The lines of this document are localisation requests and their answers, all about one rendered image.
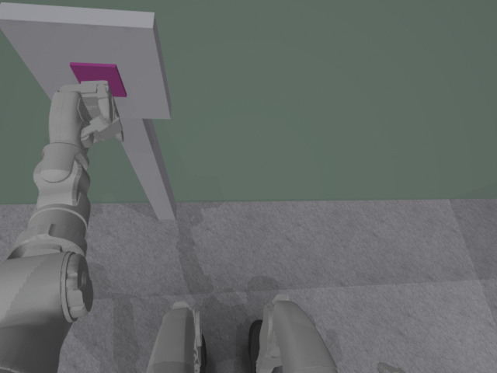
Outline right robot thigh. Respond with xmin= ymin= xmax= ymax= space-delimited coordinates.
xmin=263 ymin=301 xmax=339 ymax=373

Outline left robot forearm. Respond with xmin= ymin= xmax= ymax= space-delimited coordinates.
xmin=0 ymin=142 xmax=91 ymax=264

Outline button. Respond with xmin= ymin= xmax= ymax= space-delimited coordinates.
xmin=70 ymin=62 xmax=127 ymax=97

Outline left robot thigh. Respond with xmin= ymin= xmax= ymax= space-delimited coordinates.
xmin=146 ymin=307 xmax=202 ymax=373

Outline robot left upper arm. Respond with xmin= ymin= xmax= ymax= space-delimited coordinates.
xmin=0 ymin=251 xmax=93 ymax=373

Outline panel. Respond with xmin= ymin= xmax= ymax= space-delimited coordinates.
xmin=0 ymin=2 xmax=176 ymax=221

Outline robot thigh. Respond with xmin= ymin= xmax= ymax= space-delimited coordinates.
xmin=263 ymin=301 xmax=339 ymax=373
xmin=146 ymin=307 xmax=202 ymax=373

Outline left robot hand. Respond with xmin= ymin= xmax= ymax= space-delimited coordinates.
xmin=48 ymin=80 xmax=123 ymax=154

